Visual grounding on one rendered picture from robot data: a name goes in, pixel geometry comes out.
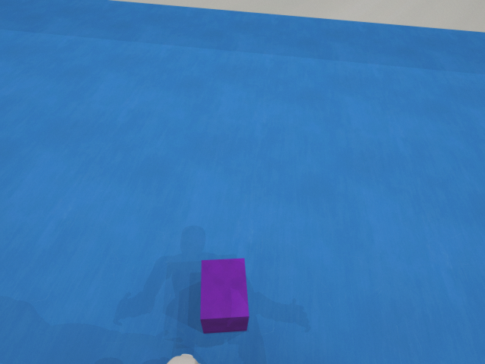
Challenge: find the carton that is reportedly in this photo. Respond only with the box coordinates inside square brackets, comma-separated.
[200, 258, 249, 334]

